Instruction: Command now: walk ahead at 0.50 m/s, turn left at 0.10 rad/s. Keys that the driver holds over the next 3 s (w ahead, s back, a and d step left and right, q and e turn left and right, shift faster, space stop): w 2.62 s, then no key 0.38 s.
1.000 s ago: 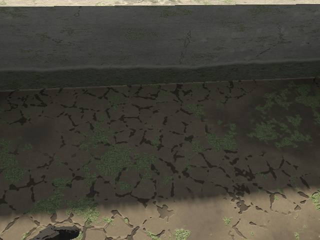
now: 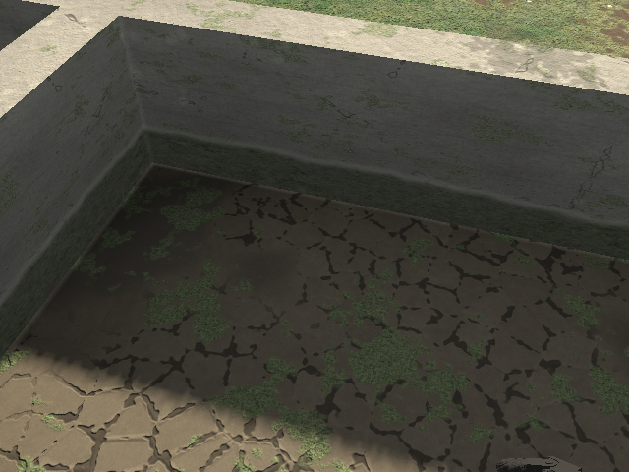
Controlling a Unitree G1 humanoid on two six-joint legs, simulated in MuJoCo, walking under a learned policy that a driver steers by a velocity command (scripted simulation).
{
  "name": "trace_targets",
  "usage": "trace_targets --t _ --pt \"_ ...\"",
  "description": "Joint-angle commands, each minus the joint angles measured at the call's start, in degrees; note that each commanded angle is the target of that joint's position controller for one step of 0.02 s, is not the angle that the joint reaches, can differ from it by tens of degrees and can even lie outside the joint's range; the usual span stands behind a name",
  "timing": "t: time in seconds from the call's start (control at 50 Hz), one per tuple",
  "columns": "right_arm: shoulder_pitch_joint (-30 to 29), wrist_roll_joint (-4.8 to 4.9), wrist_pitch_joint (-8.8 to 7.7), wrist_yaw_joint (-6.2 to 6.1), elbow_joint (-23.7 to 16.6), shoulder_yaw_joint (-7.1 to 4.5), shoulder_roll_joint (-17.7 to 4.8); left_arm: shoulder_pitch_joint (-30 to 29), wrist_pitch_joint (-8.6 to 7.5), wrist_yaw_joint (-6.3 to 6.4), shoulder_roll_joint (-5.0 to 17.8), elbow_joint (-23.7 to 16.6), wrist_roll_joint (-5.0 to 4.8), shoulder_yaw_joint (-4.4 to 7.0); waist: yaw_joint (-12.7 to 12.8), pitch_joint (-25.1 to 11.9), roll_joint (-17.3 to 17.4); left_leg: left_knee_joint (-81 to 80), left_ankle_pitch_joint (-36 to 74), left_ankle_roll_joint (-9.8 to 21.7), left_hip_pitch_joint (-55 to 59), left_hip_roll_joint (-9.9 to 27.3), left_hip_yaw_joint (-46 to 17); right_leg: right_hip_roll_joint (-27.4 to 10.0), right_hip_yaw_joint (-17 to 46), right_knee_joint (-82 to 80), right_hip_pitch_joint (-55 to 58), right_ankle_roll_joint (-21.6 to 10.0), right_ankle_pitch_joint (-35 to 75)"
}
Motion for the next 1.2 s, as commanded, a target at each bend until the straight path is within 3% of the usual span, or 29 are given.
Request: trace_targets --t 0.02,0.04,0.1,0.22,0.24,0.28,0.32,0.62,0.64,0.66,0.68,0.72,0.74,0.76,0.78,0.82,0.84,0.86,0.88,0.9,0.96,0.98,1.0,1.02,1.08,1.1,1.12,1.14,1.2 --pt "-5.23 0.04 -0.9 -0.37 -5.16 -1.13 -4.49 -4.45 -0.34 0.31 4.62 -5.54 0.16 1.38 -0.57 -4.91 0.3 -5.12 21.91 2.73 -6.32 4.96 -1.32 -3.11 2.26 -2.39 9.21 -1.12 18.97" --pt "-6.95 -0.89 -1.12 0.44 -5.93 -0.91 -4.11 -6.39 0.48 0.4 5.15 -6.44 -0.1 1.29 -1.29 -1.67 -1.18 -2.46 29.55 2.17 -8.49 5.06 0.85 -4.96 3.53 -1.55 7.69 -1.2 29.82" --pt "-5.31 -1.29 -1.79 -0.01 -4.76 -0.92 -4.0 -4.17 1.2 0.46 4.87 -5.98 0.24 1.68 -0.48 -7.48 -0.52 -2.56 33.91 2.24 -3.77 5.38 1.98 -5.09 3.02 0.54 8.53 -0.86 33.41" --pt "-5.81 -0.87 -1.59 0.0 -4.29 -0.51 -3.38 -6.96 2.19 0.24 2.73 -6.84 0.13 1.28 -1.07 -8.52 -0.06 -3.74 34.56 2.74 -3.01 6.3 1.78 -3.21 1.35 0.6 7.33 0.5 23.67" --pt "-3.73 0.05 -1.33 -0.96 -3.29 -0.58 -3.86 -4.97 1.56 0.11 2.55 -5.93 0.17 1.44 -0.31 -11.63 1.0 -6.67 24.7 3.29 -1.65 6.71 -1.5 -1.41 0.37 -0.02 8.75 0.81 11.25" --pt "-6.71 0.15 -0.76 -0.86 -4.47 -0.46 -4.12 -7.13 1.39 -0.02 1.48 -6.45 0.05 0.78 -0.31 -4.93 2.47 -9.53 18.35 3.46 -6.03 7.57 -3.89 -0.84 0.55 -1.65 6.25 0.57 6.31" --pt "-6.75 0.01 -0.64 -0.59 -4.71 -0.35 -4.07 -7.49 1.12 0.0 1.35 -6.59 0.06 0.59 -0.36 -2.84 2.11 -10.52 15.38 3.08 -7.92 7.52 -4.12 -1.14 0.97 -2.31 6.14 0.26 6.25" --pt "-6.61 -0.58 -1.15 -0.59 -4.87 -0.17 -2.64 -5.28 0.26 0.21 1.94 -6.13 -0.07 0.31 -0.49 -3.12 0.51 -7.8 13.97 1.93 -5.28 5.87 0.1 -3.29 2.53 -4.92 5.35 -0.94 10.19" --pt "-8.71 -1.34 -1.49 0.36 -6.03 -0.02 -2.27 -7.2 0.91 0.28 2.47 -7.12 -0.51 0.28 -1.36 -0.33 -0.53 -5.26 22.94 1.58 -6.63 5.92 2.48 -5.22 3.97 -4.61 3.77 -1.09 21.16" --pt "-7.07 -1.84 -1.77 0.47 -5.38 -0.14 -2.27 -6.64 1.11 0.3 3.19 -6.87 -0.26 0.74 -1.67 -3.14 -0.93 -5.07 25.11 1.47 -5.12 5.87 2.91 -5.61 3.99 -3.68 4.86 -1.21 23.72" --pt "-4.29 -0.68 -1.74 -0.61 -3.89 -0.25 -2.66 -3.62 0.48 0.27 2.68 -5.84 0.06 0.85 -0.39 -9.14 -0.06 -6.63 17.45 1.88 -1.94 5.84 1.1 -3.61 2.19 -3.63 7.76 -0.68 13.14" --pt "-7.05 -0.36 -1.31 -0.89 -4.72 -0.14 -2.46 -4.83 0.46 0.2 1.71 -6.12 0.04 0.31 -0.2 -4.83 0.88 -7.33 15.58 2.16 -3.89 6.07 0.2 -2.95 2.01 -4.58 5.71 -0.6 10.14" --pt "-9.32 -1.15 -1.47 0.14 -5.94 0.09 -1.92 -7.3 1.13 0.26 2.19 -7.25 -0.4 0.27 -1.16 -0.97 -0.41 -5.09 24.36 1.8 -5.69 6.27 2.5 -4.59 3.28 -4.27 3.63 -0.78 20.3" --pt "-7.46 -1.57 -1.62 0.31 -5.28 -0.03 -2.04 -6.89 1.4 0.25 2.84 -7.15 -0.16 0.67 -1.54 -3.31 -0.73 -5.0 26.14 1.61 -4.74 6.2 2.87 -4.89 3.24 -3.33 4.54 -0.82 22.11" --pt "-4.7 -0.53 -1.55 -0.71 -3.81 -0.17 -2.62 -3.7 0.82 0.19 2.3 -6.09 0.16 0.74 -0.19 -8.81 0.42 -6.7 17.8 2.03 -2.23 6.13 0.76 -3.15 1.73 -3.3 7.36 -0.39 11.66" --pt "-7.26 -0.3 -1.25 -0.94 -4.66 -0.09 -2.54 -4.74 0.67 0.12 1.47 -6.33 0.13 0.23 -0.01 -4.59 1.34 -7.68 15.27 2.28 -4.33 6.36 -0.24 -2.71 1.79 -4.32 5.51 -0.45 8.81" --pt "-9.48 -1.04 -1.48 0.11 -5.89 0.16 -1.95 -7.28 1.26 0.21 1.97 -7.49 -0.34 0.19 -0.98 -0.85 -0.14 -5.35 24.2 1.9 -6.06 6.5 2.22 -4.36 3.07 -4.07 3.52 -0.63 18.89" --pt "-7.57 -1.48 -1.68 0.31 -5.24 0.03 -2.05 -6.89 1.47 0.21 2.65 -7.37 -0.12 0.6 -1.39 -3.22 -0.62 -5.15 25.93 1.71 -5.05 6.39 2.63 -4.76 3.12 -3.22 4.42 -0.71 20.67" --pt "-4.8 -0.51 -1.62 -0.71 -3.77 -0.13 -2.7 -3.78 0.87 0.16 2.2 -6.3 0.17 0.7 -0.06 -8.49 0.52 -7.02 17.35 2.11 -2.66 6.33 0.45 -3.07 1.68 -3.22 7.13 -0.31 10.36" --pt "-6.71 -0.24 -1.45 -0.88 -4.32 -0.11 -2.81 -4.4 0.77 0.09 1.41 -6.57 0.15 0.28 0.27 -5.39 1.52 -7.8 15.52 2.28 -4.17 6.42 -0.21 -2.66 1.68 -3.92 5.78 -0.25 8.49" --pt "-7.29 -0.33 -1.12 -0.79 -4.72 -0.01 -2.62 -5.31 0.64 0.11 1.53 -6.65 0.05 0.19 -0.05 -2.56 1.06 -8.4 13.95 2.22 -5.93 6.7 -0.74 -2.56 1.86 -4.28 4.81 -0.55 7.61" --pt "-9.2 -0.95 -1.48 0.24 -5.92 0.21 -2.06 -7.51 1.25 0.2 1.71 -7.8 -0.34 -0.01 -1.02 0.13 -0.18 -5.68 23.17 1.79 -7.29 6.51 2.08 -4.5 3.23 -4.06 3.29 -0.68 18.41" --pt "-7.41 -1.59 -1.83 0.4 -5.28 0.07 -2.08 -6.72 1.36 0.22 2.43 -7.47 -0.1 0.46 -1.32 -3.05 -0.68 -5.27 25.15 1.67 -5.48 6.36 2.56 -5.12 3.48 -3.31 4.45 -0.86 20.77" --pt "-4.55 -0.61 -1.83 -0.65 -3.76 -0.09 -2.64 -3.61 0.68 0.17 2.16 -6.34 0.15 0.64 -0.03 -8.67 0.25 -7.14 16.79 2.05 -2.62 6.32 0.56 -3.31 1.93 -3.32 7.25 -0.44 10.4" --pt "-7.36 -0.36 -1.32 -0.83 -4.75 0.06 -2.35 -5.31 0.52 0.12 1.36 -6.62 0.02 0.15 -0.04 -3.27 0.84 -8.22 14.13 2.25 -5.21 6.69 -0.52 -2.65 1.89 -4.39 4.95 -0.55 7.66" --pt "-9.24 -0.96 -1.55 0.19 -5.94 0.29 -1.8 -7.75 1.19 0.23 1.68 -7.84 -0.4 0.02 -1.09 0.01 -0.49 -5.76 23.34 1.8 -6.77 6.63 2.19 -4.36 3.14 -4.11 3.01 -0.6 18.11" --pt "-7.44 -1.53 -1.82 0.39 -5.3 0.15 -1.86 -7.04 1.39 0.23 2.2 -7.56 -0.11 0.38 -1.43 -2.93 -0.73 -5.29 25.26 1.67 -5.4 6.45 2.65 -4.97 3.3 -3.28 4.17 -0.75 20.42" --pt "-4.58 -0.61 -1.82 -0.66 -3.77 -0.02 -2.45 -3.71 0.71 0.17 1.9 -6.4 0.17 0.57 -0.04 -8.69 0.34 -7.17 16.77 2.06 -2.52 6.39 0.59 -3.21 1.87 -3.27 7.12 -0.36 10.15" --pt "-7.34 -0.37 -1.34 -0.86 -4.75 0.1 -2.22 -5.16 0.5 0.13 1.25 -6.59 0.05 0.11 -0.04 -3.37 1.03 -8.31 14.0 2.29 -5.08 6.76 -0.52 -2.61 1.88 -4.34 4.9 -0.51 7.49"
